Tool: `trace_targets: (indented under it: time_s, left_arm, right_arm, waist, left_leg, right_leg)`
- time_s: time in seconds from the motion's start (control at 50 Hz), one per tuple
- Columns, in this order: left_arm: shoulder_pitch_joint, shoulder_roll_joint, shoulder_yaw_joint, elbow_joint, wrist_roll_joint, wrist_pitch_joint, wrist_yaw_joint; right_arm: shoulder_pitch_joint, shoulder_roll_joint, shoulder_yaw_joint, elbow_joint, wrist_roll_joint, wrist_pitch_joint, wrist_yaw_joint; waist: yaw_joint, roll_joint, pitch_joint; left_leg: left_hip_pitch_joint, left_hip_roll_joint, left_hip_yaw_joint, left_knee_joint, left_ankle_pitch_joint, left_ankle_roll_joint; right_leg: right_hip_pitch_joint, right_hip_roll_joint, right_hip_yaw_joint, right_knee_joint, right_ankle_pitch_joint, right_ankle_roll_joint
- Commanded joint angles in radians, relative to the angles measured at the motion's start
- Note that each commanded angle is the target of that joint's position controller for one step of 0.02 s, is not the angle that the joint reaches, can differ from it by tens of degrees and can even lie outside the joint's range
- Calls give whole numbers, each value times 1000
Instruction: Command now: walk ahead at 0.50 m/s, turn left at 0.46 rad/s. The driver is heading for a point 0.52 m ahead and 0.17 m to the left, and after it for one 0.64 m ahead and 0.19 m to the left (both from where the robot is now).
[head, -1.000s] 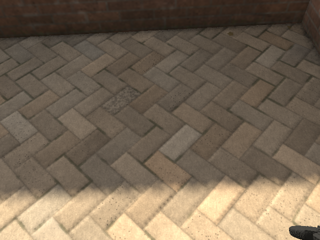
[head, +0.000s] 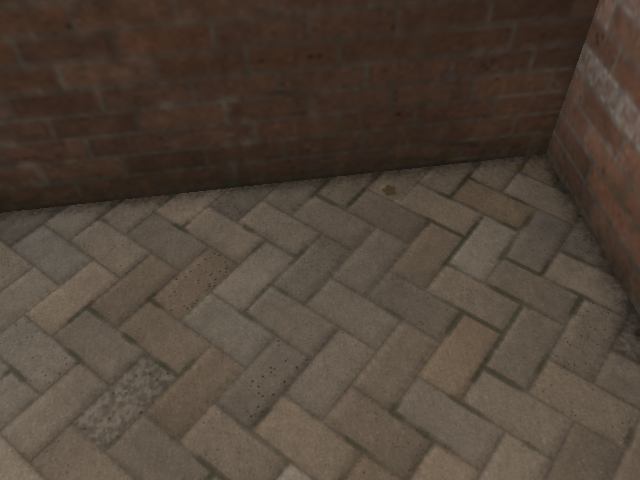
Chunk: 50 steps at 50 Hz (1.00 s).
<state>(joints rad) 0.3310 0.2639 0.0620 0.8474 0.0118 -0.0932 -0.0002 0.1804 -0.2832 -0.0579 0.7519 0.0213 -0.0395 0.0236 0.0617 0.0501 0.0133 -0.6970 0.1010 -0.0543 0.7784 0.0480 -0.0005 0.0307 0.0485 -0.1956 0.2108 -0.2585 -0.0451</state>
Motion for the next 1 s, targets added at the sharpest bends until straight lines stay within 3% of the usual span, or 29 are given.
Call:
trace_targets:
  time_s: [0.02,0.06,0.1,0.14,0.16,0.18,0.2,0.22,0.24,0.26,0.28,0.3,0.36,0.46,0.5,0.56,0.6,0.62,0.64,0.66,0.68,0.7,0.72,0.74,0.76,0.8,0.86,0.94,1.0]
  left_arm:
    - [-9,169,40,-43,-12,1,11]
    - [9,180,44,-31,-20,20,14]
    - [-7,206,50,-35,-24,36,20]
    - [-25,234,58,-44,-27,52,31]
    - [-46,235,56,-50,-32,55,35]
    - [-32,201,41,-66,-17,45,36]
    - [74,45,-7,-117,11,14,13]
    - [-41,132,5,-129,-23,-28,-4]
    - [-139,171,16,-166,-57,-47,-12]
    - [-150,155,10,-170,-46,-57,-8]
    - [-146,157,15,-158,-20,-54,-1]
    - [-120,164,22,-154,-10,-42,-1]
    - [-107,131,17,-156,5,-9,2]
    - [-300,78,-8,-206,1,-8,-3]
    - [-354,89,-7,-222,-11,-14,-12]
    - [-369,130,9,-234,-19,-27,-23]
    - [-323,154,23,-227,-23,-37,-25]
    - [-250,165,33,-207,-22,-42,-22]
    - [-145,197,48,-192,-8,-48,-15]
    - [3,253,61,-180,1,-45,-6]
    - [51,313,75,-141,6,-31,-17]
    - [4,202,53,-168,-12,-28,-20]
    - [-36,150,38,-175,-16,-20,-14]
    - [-80,135,29,-179,-6,-15,-12]
    - [-105,116,23,-170,-2,-11,-10]
    - [-120,100,16,-154,6,-18,-9]
    - [-119,151,30,-113,-5,-24,-5]
    - [-136,184,32,-81,-18,2,9]
    - [-93,199,30,-43,-30,15,7]
  right_arm:
    - [-132,-22,7,-116,0,-14,23]
    - [-167,-26,6,-149,1,-15,38]
    - [-151,-47,-5,-170,2,-11,48]
    - [-25,-100,-34,-156,3,-3,46]
    - [124,-150,-63,-124,4,-1,34]
    - [266,-229,-95,-95,4,11,11]
    - [218,-319,-103,-106,5,2,5]
    - [258,-232,-79,-128,-1,-10,8]
    - [221,-187,-65,-121,-9,-20,9]
    - [158,-165,-58,-126,-4,-25,9]
    - [94,-135,-49,-139,-5,-25,7]
    - [61,-117,-41,-157,-18,-27,2]
    - [54,-137,-46,-154,-13,-32,-11]
    - [118,-171,-56,-124,-2,-18,-36]
    - [155,-179,-58,-109,1,-12,-38]
    - [178,-165,-56,-96,7,-4,-41]
    - [160,-164,-58,-99,3,0,-44]
    - [145,-146,-53,-105,2,3,-43]
    - [144,-100,-36,-115,-4,0,-40]
    - [177,-36,-13,-132,-25,-1,-39]
    - [309,-25,-6,-165,18,-11,-38]
    - [277,-136,-26,-126,26,-7,-43]
    - [167,-177,-39,-140,14,-1,-42]
    - [124,-162,-39,-145,3,4,-42]
    - [96,-148,-41,-157,-5,5,-38]
    - [101,-104,-37,-161,2,11,-32]
    - [86,-58,-21,-180,-14,21,-40]
    - [5,-20,4,-192,-26,20,-26]
    - [-65,-44,2,-208,-21,17,-15]
  waist:
    - [20,-70,94]
    - [23,-75,96]
    - [-10,-107,55]
    - [-93,-145,-39]
    - [-180,-128,-116]
    - [-239,-27,-204]
    - [-98,213,-283]
    - [-184,87,-384]
    - [-188,41,-234]
    - [-136,-44,-143]
    - [-95,-64,-87]
    - [-62,-37,-75]
    - [-35,-29,-50]
    - [-106,20,-17]
    - [-131,34,-19]
    - [-126,52,-23]
    - [-92,84,-25]
    - [-50,89,-47]
    - [1,60,-132]
    - [39,-94,-278]
    - [-37,-448,-332]
    - [-6,-272,-227]
    - [16,-184,-117]
    - [-2,-118,-65]
    - [-17,-118,-21]
    - [-45,-152,5]
    - [-68,-138,-9]
    - [-48,-133,-65]
    - [-19,-161,-73]
  left_leg:
    - [-43,3,43,-99,15,24]
    - [-56,-12,78,-135,-52,47]
    - [30,-63,134,-149,-144,81]
    - [219,-139,181,-141,-238,127]
    - [442,-175,174,-210,-189,165]
    - [746,-71,-18,-247,-171,221]
    - [1074,185,-593,-326,-298,415]
    - [1115,231,-762,-456,-383,432]
    - [1008,202,-609,-482,-311,376]
    - [854,156,-487,-483,-209,341]
    - [725,116,-395,-495,-101,318]
    - [639,92,-348,-516,-25,313]
    - [501,55,-264,-552,91,316]
    - [415,-33,-173,-529,-20,236]
    - [428,-19,-211,-513,-87,220]
    - [517,19,-308,-434,-158,204]
    - [547,37,-364,-375,-151,187]
    - [537,13,-361,-319,-129,167]
    - [490,-40,-315,-162,-123,133]
    - [350,-124,-205,135,-370,88]
    - [-6,-202,-120,416,-680,41]
    - [-99,-123,-149,527,-602,23]
    - [-113,-93,-116,540,-506,18]
    - [-70,-60,-94,517,-437,13]
    - [-51,-34,-94,470,-394,10]
    - [34,-22,-75,411,-377,1]
    - [46,-39,-43,259,-382,-29]
    - [182,-57,19,-19,-166,-35]
    - [244,-80,30,-156,-100,-18]
  right_leg:
    - [1,-314,56,-69,412,-115]
    - [74,-333,35,-20,502,-104]
    - [106,-334,3,80,788,-83]
    - [105,-324,-17,296,1072,-62]
    - [16,-293,-34,498,1035,-35]
    - [-225,-245,-31,796,704,8]
    - [-687,-21,80,1144,-297,68]
    - [-793,-22,297,1227,-328,50]
    - [-854,-69,302,1188,-228,27]
    - [-821,-112,295,1092,-145,20]
    - [-762,-140,287,1007,-106,29]
    - [-693,-159,294,970,-73,40]
    - [-638,-157,262,848,-21,94]
    - [-562,-87,236,459,294,126]
    - [-523,-60,240,379,349,123]
    - [-506,-53,281,298,293,96]
    - [-450,-52,282,278,204,64]
    - [-353,-49,264,239,200,40]
    - [-166,-112,306,239,186,-3]
    - [94,-298,502,244,130,-59]
    - [305,-481,1005,113,-168,-214]
    - [232,-459,989,70,-363,-187]
    - [118,-416,804,69,-299,-143]
    - [6,-371,676,57,-151,-124]
    - [-68,-334,586,39,-46,-122]
    - [-162,-289,449,16,227,-127]
    - [-170,-301,331,32,634,-166]
    - [-173,-268,205,41,712,-152]
    - [-125,-272,193,79,662,-131]
